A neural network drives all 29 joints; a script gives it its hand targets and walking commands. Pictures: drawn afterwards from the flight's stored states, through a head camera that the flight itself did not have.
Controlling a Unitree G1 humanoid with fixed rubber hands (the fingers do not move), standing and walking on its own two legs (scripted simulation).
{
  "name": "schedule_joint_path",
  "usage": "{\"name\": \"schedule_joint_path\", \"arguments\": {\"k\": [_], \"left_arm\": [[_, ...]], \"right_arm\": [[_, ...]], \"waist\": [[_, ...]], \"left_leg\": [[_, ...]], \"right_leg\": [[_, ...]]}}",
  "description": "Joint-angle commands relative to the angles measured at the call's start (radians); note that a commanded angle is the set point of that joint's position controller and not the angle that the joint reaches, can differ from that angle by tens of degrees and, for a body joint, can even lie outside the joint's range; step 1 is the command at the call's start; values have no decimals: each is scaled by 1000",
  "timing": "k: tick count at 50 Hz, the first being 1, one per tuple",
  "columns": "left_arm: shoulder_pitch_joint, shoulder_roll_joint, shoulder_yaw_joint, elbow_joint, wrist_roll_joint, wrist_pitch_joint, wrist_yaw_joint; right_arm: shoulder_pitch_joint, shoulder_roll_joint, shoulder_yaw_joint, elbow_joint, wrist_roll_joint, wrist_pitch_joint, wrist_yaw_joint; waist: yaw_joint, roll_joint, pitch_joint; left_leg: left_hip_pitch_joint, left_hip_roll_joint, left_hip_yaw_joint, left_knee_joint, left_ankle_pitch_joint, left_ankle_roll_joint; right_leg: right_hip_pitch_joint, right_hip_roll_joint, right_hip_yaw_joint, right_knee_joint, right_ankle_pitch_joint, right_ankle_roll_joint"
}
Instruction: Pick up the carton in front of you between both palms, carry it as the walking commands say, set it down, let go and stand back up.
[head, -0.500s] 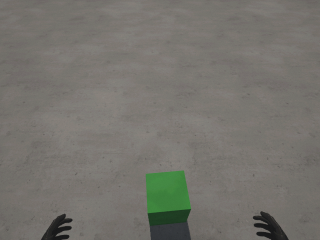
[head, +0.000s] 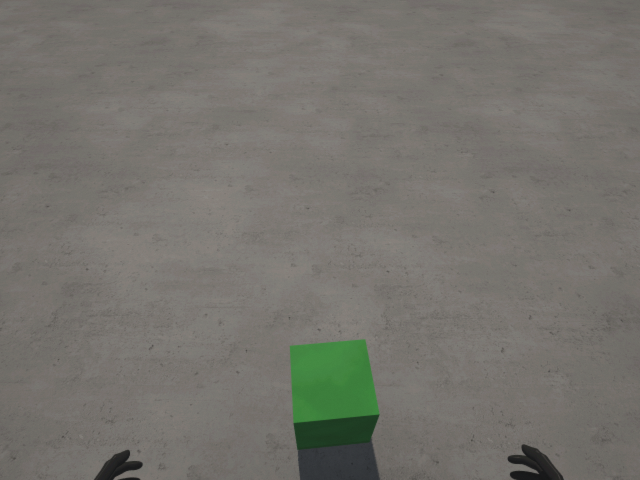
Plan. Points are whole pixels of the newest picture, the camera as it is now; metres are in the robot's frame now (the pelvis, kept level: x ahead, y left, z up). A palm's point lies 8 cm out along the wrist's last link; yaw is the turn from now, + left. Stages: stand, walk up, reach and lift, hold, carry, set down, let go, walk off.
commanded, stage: stand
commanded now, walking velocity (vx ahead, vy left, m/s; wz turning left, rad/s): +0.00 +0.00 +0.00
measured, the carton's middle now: (330, 395) +0.44 -0.03 -0.65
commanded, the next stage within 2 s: none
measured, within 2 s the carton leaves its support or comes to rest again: neither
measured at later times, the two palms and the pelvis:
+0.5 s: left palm out of the picture +0.07 +0.29 -0.10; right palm out of the picture +0.06 -0.30 -0.10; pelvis -0.02 +0.00 +0.00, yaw -1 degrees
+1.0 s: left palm out of the picture +0.07 +0.29 -0.10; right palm out of the picture +0.05 -0.31 -0.10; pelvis -0.02 -0.01 +0.01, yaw -1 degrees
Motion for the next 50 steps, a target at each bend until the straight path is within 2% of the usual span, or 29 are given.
{"name": "schedule_joint_path", "arguments": {"k": [1, 18, 50], "left_arm": [[-24, 141, 28, -46, -2, -13, 3], [-30, 169, 19, 22, -11, -15, -2], [-53, 193, 8, 97, -19, -15, -4]], "right_arm": [[-12, -141, -31, -48, 1, -14, -4], [-28, -160, -18, 32, 7, -19, -2], [-47, -183, -7, 134, 13, -25, -6]], "waist": [[1, -9, -8], [0, -16, 10], [0, -18, -1]], "left_leg": [[-129, 89, -70, -109, 179, -4], [-126, 99, -77, -152, 97, 2], [-94, 118, -70, -186, 130, 1]], "right_leg": [[97, -87, 90, -64, 191, -20], [89, -101, 119, -116, 128, -20], [99, -114, 136, -157, 148, -24]]}}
